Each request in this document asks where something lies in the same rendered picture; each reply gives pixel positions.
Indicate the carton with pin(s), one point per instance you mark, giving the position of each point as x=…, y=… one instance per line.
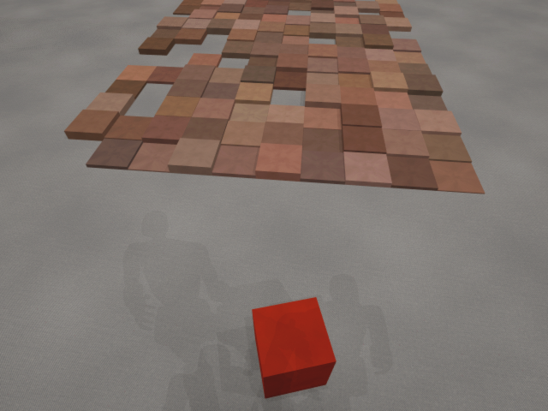
x=293, y=345

